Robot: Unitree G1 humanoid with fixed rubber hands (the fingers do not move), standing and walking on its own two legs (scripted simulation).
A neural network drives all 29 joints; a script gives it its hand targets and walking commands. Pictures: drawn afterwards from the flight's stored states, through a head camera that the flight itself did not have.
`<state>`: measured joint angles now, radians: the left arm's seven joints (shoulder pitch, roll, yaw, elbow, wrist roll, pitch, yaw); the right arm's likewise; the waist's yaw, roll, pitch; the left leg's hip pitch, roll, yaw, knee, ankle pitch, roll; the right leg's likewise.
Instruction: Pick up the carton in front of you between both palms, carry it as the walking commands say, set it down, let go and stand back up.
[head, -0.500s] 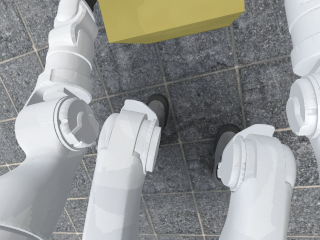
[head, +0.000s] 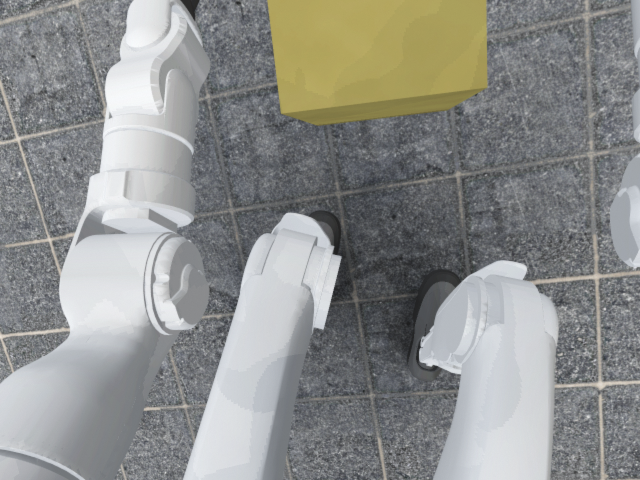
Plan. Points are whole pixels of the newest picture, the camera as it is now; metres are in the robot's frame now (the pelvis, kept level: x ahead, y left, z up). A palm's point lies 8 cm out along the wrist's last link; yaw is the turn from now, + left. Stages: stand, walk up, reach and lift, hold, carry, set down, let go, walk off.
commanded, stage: set down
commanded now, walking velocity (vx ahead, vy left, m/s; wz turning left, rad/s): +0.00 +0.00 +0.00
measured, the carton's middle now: (374, 30) +0.55 +0.08 -0.31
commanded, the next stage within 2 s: let go in 0.66 s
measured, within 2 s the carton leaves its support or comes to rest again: neither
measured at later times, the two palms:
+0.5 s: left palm out of the picture +0.51 +0.25 +0.03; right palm out of the picture +0.63 -0.12 +0.03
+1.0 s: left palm out of the picture +0.45 +0.24 +0.15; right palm out of the picture +0.53 -0.15 +0.14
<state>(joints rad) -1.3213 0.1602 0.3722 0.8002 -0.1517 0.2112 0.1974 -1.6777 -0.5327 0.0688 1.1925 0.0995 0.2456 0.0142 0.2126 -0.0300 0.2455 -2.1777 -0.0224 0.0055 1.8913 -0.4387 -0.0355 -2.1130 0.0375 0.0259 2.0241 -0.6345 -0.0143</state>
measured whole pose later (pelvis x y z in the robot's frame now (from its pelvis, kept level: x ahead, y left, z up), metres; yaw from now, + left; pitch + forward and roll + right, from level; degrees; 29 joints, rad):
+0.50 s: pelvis +0.02 +0.00 +0.12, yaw -1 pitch +48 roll +2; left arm -1.13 0.12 0.44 0.63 -0.09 0.29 0.14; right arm -1.50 -0.48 -0.03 1.04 -0.02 0.32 0.06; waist 0.22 -0.04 0.02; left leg -1.91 -0.02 -0.01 1.43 -0.36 -0.03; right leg -1.86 0.06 0.04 1.54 -0.52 -0.01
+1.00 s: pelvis +0.06 +0.01 +0.25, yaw -5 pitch +41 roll -1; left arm -0.63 0.09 0.33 0.53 0.10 0.18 -0.06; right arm -0.89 -0.18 -0.26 0.74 -0.17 0.21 -0.08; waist 0.15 -0.02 -0.07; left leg -1.39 0.01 -0.01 0.90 -0.23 0.00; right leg -1.33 0.07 0.07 0.95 -0.33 0.02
